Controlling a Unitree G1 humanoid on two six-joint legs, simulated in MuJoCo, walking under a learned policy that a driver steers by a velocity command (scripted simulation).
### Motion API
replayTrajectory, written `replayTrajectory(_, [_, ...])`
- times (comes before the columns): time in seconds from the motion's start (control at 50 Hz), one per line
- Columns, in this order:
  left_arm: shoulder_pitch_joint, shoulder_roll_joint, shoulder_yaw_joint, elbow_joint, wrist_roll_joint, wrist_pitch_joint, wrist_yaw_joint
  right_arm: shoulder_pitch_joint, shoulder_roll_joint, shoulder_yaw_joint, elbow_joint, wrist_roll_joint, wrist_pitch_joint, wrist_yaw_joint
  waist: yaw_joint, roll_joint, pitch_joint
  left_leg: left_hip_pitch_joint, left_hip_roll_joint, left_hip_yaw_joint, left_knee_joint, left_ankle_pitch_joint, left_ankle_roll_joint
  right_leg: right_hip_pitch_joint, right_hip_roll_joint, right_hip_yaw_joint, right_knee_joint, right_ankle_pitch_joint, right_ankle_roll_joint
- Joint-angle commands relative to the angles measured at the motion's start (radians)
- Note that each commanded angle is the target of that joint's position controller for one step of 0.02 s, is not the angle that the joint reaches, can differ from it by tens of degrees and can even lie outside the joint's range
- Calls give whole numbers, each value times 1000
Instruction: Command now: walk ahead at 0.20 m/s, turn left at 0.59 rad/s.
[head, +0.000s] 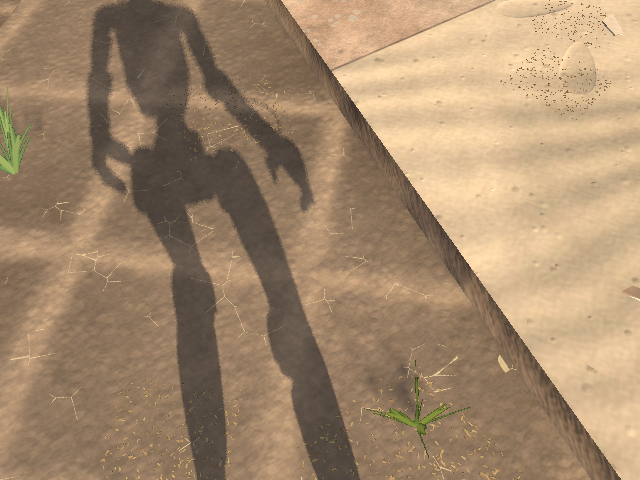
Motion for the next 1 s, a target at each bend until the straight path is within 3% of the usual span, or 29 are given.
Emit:
replayTrajectory(0.02, [-35,139,34,-38,-1,-12,7,82,0,1,-85,-4,15,0,-38,-137,-87,-24,66,-6,-111,88,-14,68,-291,134,-169,560,-218])
replayTrajectory(0.12, [-66,178,45,-43,-24,26,26,-18,-23,-1,-148,-9,16,35,-14,-130,-141,68,58,49,-386,328,3,118,-279,-2,-143,470,-182])
replayTrajectory(0.2, [-33,213,56,-30,-46,53,24,-98,-59,-18,-214,-13,28,59,10,-142,-117,84,35,80,-522,251,41,186,-315,-5,-54,352,-143])
replayTrajectory(0.24, [-33,214,58,-27,-59,66,27,-71,-66,-29,-221,-13,26,63,-14,-131,-121,154,0,113,-656,281,76,204,-303,-25,53,324,-100])
replayTrajectory(0.26, [6,188,53,-16,-55,70,26,-15,-100,-46,-208,-19,22,53,-31,-80,-149,269,-33,109,-732,377,106,173,-249,-61,190,305,-58])
replayTrajectory(0.28, [45,150,41,-31,-22,70,21,67,-218,-82,-209,-26,20,30,-47,114,-209,481,120,-115,-761,787,179,-9,-162,-113,461,95,20])
replayTrajectory(0.3, [64,92,15,-76,15,66,14,62,-301,-87,-245,-45,21,19,1,301,-263,666,350,-480,-753,1016,394,-340,-6,-60,782,-562,90])
replayTrajectory(0.32, [18,140,26,-75,-8,65,6,84,-226,-67,-248,-44,8,31,-59,166,-369,652,359,-512,-793,912,423,-370,-7,139,901,-556,79])
replayTrajectory(0.34, [-24,162,33,-92,-34,70,4,35,-198,-57,-254,-37,-1,36,-45,101,-305,600,309,-414,-802,829,373,-398,-28,158,916,-475,62])
replayTrajectory(0.36, [-21,156,34,-81,-29,77,13,-19,-171,-51,-256,-19,-1,32,-17,33,-255,531,250,-334,-807,715,306,-397,-55,163,865,-390,59])
replayTrajectory(0.38, [-30,159,37,-80,-17,85,23,-62,-152,-43,-267,-10,7,27,-2,21,-225,459,215,-299,-823,641,271,-370,-68,166,805,-336,63])
replayTrajectory(0.42, [-10,145,36,-80,-14,99,25,-109,-149,-38,-284,-26,18,20,35,55,-213,337,162,-251,-844,619,256,-265,-39,141,742,-271,74])
replayTrajectory(0.46, [3,121,30,-75,-20,104,28,-104,-147,-38,-285,-32,19,12,33,72,-222,334,153,-242,-846,599,262,-237,-22,137,645,-254,88])
replayTrajectory(0.54, [-24,99,19,-83,-20,111,28,-88,-141,-33,-275,-33,25,-2,-1,97,-225,309,155,-258,-843,453,259,-159,-25,137,490,-227,95])
replayTrajectory(0.62, [-33,106,22,-100,-24,109,17,-81,-128,-21,-263,-38,32,6,-23,118,-187,290,159,-312,-835,324,249,-97,-20,121,371,-250,74])
replayTrajectory(0.68, [32,77,18,-86,-15,96,1,-91,-94,-3,-250,-27,38,6,21,99,-167,244,110,-294,-787,273,188,65,-9,84,86,-89,27])
replayTrajectory(0.7, [52,106,22,-88,5,92,-1,-56,-71,4,-240,-30,34,4,14,53,-166,198,65,-261,-739,210,133,139,-71,140,35,-16,-1])
replayTrajectory(0.72, [58,184,35,-100,22,92,3,-9,-35,13,-243,-46,28,6,-35,-137,-166,120,-54,-147,-581,37,65,179,-245,316,-10,117,-71])
replayTrajectory(0.74, [14,172,31,-94,27,91,1,-57,-69,0,-268,-36,20,6,-38,-298,-99,112,-87,-54,-551,-62,27,29,-347,465,-95,78,-194])
replayTrajectory(0.76, [-54,132,19,-126,26,81,4,-87,-113,-12,-260,-38,18,3,-27,-255,-73,156,-52,-61,-469,-59,6,-11,-338,449,-112,54,-207])
replayTrajectory(0.78, [-70,125,19,-127,14,76,10,-102,-107,-16,-255,-36,20,2,-25,-232,-76,154,-50,-47,-456,-21,-1,15,-302,409,-92,59,-183])
replayTrajectory(0.82, [-66,132,18,-124,-9,68,15,-96,-62,-8,-238,-43,33,2,-16,-204,-84,171,-26,-38,-466,3,-23,65,-264,346,-53,157,-157])
replayTrajectory(0.88, [-36,110,10,-110,-21,79,12,-63,-1,9,-208,-30,34,9,-23,-186,-106,288,-37,21,-679,136,-24,101,-186,245,23,264,-116])
replayTrajectory(0.92, [18,96,5,-101,-18,76,5,-78,-36,3,-214,-37,38,9,-1,-157,-128,377,-3,-26,-736,358,-9,95,-155,233,47,170,-64])
replayTrajectory(0.94, [46,94,2,-101,-6,68,-2,-79,-69,-2,-227,-38,41,5,21,-108,-142,427,35,-65,-707,494,6,56,-123,216,61,77,-35])
replayTrajectory(0.96, [74,96,3,-100,-5,62,-9,-68,-93,-12,-205,-31,43,5,46,-22,-144,414,21,-52,-660,433,31,45,-82,169,47,16,-10])
replayTrajectory(0.98, [27,105,2,-100,-5,62,-10,-55,-56,-8,-207,-33,42,10,3,-43,-133,377,7,-49,-675,364,37,62,-72,144,71,-22,4])
replayTrajectory(1.0, [-4,90,-1,-108,-9,65,-10,-53,-38,-2,-200,-41,39,12,2,-38,-114,361,10,-57,-694,343,35,51,-66,130,82,-43,7])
